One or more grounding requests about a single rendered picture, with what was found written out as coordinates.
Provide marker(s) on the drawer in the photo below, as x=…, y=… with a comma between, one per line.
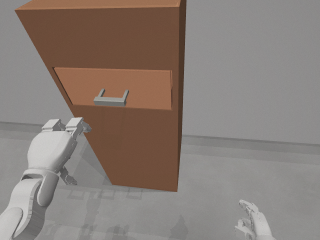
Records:
x=148, y=89

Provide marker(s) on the left robot hand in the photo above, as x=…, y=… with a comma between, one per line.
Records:
x=53, y=147

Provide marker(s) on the left robot forearm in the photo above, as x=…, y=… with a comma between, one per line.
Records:
x=24, y=217

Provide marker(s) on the handle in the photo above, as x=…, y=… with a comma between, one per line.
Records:
x=110, y=101

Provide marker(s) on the right robot hand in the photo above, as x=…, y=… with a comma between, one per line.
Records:
x=257, y=225

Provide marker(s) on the cabinet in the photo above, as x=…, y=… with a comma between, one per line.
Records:
x=137, y=147

